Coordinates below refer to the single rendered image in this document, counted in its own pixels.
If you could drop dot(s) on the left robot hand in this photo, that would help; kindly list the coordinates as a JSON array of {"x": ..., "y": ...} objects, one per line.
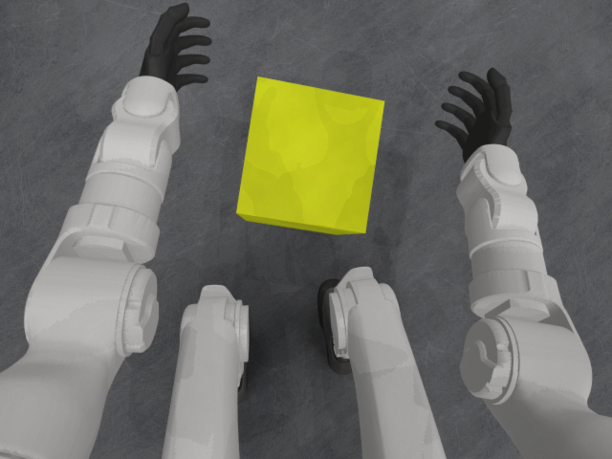
[{"x": 161, "y": 57}]

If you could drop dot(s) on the robot left upper arm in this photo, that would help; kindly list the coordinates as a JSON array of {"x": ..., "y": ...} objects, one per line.
[{"x": 85, "y": 317}]

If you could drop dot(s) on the robot right foot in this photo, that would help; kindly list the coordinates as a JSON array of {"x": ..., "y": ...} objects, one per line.
[{"x": 338, "y": 364}]

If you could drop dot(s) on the robot left forearm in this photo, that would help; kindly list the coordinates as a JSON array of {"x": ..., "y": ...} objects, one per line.
[{"x": 117, "y": 213}]

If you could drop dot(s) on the robot right forearm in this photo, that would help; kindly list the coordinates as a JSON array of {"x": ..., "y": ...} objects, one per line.
[{"x": 508, "y": 269}]

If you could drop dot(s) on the robot right upper arm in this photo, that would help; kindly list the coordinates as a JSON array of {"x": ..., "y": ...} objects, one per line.
[{"x": 535, "y": 379}]

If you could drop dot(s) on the right robot shin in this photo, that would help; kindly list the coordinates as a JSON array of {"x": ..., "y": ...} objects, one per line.
[{"x": 358, "y": 274}]

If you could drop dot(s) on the carton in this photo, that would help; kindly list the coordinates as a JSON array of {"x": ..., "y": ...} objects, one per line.
[{"x": 310, "y": 158}]

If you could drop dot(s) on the right robot hand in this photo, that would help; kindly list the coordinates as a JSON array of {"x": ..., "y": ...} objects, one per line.
[{"x": 491, "y": 124}]

